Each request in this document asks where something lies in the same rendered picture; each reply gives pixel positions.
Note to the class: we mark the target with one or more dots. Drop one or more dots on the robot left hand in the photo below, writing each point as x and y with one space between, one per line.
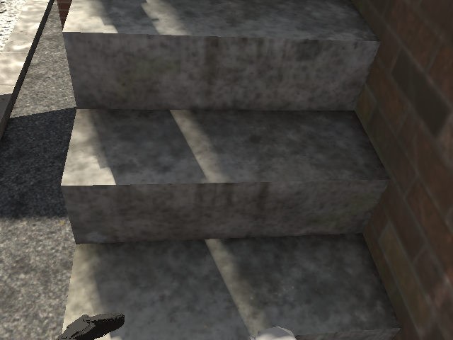
90 328

